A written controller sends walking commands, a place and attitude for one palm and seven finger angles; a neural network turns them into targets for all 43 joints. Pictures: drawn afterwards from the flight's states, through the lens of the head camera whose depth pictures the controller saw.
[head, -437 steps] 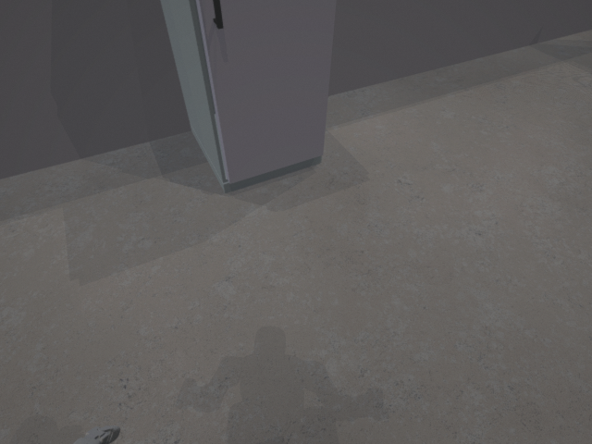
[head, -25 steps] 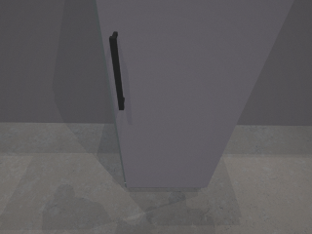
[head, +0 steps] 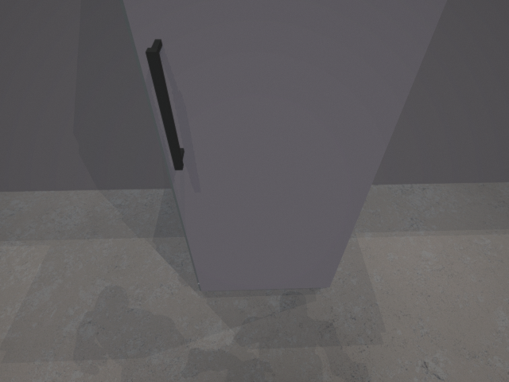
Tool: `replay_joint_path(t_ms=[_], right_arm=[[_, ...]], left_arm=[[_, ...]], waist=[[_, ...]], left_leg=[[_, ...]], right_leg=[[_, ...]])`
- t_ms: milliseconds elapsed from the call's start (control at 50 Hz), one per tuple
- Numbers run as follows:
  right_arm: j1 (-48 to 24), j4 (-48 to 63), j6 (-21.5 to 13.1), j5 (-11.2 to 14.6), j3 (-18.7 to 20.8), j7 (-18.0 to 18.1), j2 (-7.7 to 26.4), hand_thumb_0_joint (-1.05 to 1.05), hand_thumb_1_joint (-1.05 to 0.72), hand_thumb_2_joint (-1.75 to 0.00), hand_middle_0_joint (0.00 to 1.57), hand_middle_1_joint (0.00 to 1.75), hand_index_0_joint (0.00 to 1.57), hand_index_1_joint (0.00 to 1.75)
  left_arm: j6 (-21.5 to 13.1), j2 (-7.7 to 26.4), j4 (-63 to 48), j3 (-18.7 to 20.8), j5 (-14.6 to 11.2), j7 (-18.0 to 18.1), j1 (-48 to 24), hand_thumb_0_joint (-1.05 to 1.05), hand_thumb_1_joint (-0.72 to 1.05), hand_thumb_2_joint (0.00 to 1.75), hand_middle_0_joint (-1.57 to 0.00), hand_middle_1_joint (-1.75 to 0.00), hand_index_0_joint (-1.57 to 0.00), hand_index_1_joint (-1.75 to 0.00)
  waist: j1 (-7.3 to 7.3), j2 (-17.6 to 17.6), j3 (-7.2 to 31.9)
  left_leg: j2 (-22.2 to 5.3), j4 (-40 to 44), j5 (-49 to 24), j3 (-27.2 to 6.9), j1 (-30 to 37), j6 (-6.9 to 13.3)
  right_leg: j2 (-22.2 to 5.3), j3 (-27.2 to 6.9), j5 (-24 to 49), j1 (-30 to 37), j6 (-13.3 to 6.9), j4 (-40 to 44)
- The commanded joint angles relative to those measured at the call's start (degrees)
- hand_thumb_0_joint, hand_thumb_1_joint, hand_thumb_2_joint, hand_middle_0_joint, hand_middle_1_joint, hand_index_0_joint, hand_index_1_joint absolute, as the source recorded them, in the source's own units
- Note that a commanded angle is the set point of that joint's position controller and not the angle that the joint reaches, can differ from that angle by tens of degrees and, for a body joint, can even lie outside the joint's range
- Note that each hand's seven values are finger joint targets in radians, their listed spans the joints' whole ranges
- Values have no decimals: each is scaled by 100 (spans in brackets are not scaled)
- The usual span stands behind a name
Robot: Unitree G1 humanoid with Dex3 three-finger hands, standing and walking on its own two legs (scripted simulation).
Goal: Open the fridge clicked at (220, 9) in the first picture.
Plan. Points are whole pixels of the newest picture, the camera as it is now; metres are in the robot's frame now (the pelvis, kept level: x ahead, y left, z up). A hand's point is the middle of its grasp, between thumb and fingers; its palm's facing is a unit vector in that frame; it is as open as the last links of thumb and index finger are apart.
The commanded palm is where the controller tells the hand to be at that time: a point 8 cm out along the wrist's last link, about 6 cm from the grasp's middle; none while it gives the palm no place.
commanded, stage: come to a stop and stand still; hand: left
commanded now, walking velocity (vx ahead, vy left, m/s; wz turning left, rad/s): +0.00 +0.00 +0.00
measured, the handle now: (169, 112) +0.54 +0.19 +0.15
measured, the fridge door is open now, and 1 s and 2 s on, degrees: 0 0 0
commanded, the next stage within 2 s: look again from close up in 0.30 s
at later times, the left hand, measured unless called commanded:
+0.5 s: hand out of the picture +0.08 +0.22 -0.15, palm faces +0.00 -0.95 -0.32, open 7.4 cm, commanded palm none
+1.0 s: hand out of the picture +0.07 +0.23 -0.15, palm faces +0.01 -0.95 -0.33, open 7.4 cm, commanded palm none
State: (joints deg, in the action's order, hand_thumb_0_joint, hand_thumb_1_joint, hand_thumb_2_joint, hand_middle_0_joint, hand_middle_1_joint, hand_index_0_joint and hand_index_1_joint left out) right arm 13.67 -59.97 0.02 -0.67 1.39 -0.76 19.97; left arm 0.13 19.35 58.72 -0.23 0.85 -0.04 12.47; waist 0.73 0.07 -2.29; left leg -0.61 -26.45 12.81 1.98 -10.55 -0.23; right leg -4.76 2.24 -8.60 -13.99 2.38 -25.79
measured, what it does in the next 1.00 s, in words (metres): stands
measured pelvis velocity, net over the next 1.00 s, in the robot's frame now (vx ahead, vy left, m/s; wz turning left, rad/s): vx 0.02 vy -0.01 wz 0.02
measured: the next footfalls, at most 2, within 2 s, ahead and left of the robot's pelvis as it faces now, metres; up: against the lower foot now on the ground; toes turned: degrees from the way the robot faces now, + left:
none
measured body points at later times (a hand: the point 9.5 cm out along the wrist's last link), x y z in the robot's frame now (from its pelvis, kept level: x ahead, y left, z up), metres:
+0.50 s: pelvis +0.01 -0.02 +0.00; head +0.01 -0.02 +0.45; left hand +0.08 +0.27 -0.13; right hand +0.08 -0.31 -0.13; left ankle +0.02 +0.12 -0.74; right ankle +0.06 -0.15 -0.74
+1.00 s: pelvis +0.02 -0.01 +0.01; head +0.01 -0.02 +0.46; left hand +0.07 +0.28 -0.13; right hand +0.09 -0.30 -0.13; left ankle +0.02 +0.12 -0.74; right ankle +0.06 -0.15 -0.74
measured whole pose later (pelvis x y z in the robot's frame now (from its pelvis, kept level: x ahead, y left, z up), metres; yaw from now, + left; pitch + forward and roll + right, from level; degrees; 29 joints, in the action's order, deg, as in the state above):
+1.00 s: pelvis +0.02 -0.01 +0.01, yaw +1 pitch -3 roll +0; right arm 8.6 -63.1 -0.5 -0.7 0.1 -0.6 18.9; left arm -0.2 18.5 62.2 -0.1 0.8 0.0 9.2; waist -0.4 0.1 -2.6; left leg -1.6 -20.6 10.9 0.2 -6.6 -1.6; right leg -3.6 4.4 -7.7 -9.6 1.3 -20.7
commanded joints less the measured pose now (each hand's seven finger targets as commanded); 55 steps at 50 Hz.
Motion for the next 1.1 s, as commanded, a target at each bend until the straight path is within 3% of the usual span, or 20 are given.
replay_joint_path(t_ms=[0,140,420,660,820,1080], right_arm=[[-299,339,-169,11,197,71,1010,0,-90,-90,20,30,20,30],[-390,220,-165,12,181,72,940,0,-90,-90,20,30,20,30],[-589,141,-160,2,152,81,952,0,-90,-90,20,30,20,30],[-660,62,-180,18,121,103,1018,0,-90,-90,20,30,20,30],[-661,35,-163,10,111,101,1029,0,-90,-90,20,30,20,30],[-640,8,-169,12,101,105,1007,0,-90,-90,20,30,20,30]], left_arm=[[-171,1152,-379,270,-2,84,-327,0,90,90,-20,-30,-20,-30],[-193,1086,-319,270,3,99,-415,0,90,90,-20,-30,-20,-30],[-190,1053,-234,287,5,86,-565,0,90,90,-20,-30,-20,-30],[-192,1076,-110,271,-2,87,-550,0,90,90,-20,-30,-20,-30],[-163,1082,-36,270,2,79,-545,0,90,90,-20,-30,-20,-30],[-157,1067,-11,268,7,79,-521,0,90,90,-20,-30,-20,-30]], waist=[[-28,-137,84],[-31,-111,218],[-54,-93,223],[-72,14,332],[-81,-48,159],[-85,-35,164]], left_leg=[[-491,789,393,-588,-503,131],[-518,737,-87,-550,-269,112],[-533,856,-197,-552,-214,64],[-609,962,-563,-579,-50,60],[-576,1106,-170,-592,-129,47],[-586,1137,-197,-604,-108,48]], right_leg=[[-391,-596,-907,261,-339,732],[-379,-536,-514,376,-338,763],[-371,-466,-417,544,-316,878],[-370,-362,194,819,-310,857],[-362,-401,-262,734,-287,986],[-358,-382,-222,744,-271,983]])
